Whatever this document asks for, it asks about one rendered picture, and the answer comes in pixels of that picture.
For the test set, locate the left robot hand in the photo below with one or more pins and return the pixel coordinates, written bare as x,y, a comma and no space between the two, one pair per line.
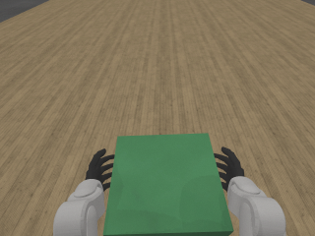
96,169

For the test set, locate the right robot hand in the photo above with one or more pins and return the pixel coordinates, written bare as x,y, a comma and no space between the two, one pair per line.
232,167

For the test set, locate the carton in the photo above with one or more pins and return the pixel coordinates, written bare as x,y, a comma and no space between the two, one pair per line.
166,185

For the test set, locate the left robot forearm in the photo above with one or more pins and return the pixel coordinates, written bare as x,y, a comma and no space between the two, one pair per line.
79,215

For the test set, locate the right robot forearm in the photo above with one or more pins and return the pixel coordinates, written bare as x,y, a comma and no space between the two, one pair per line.
258,215

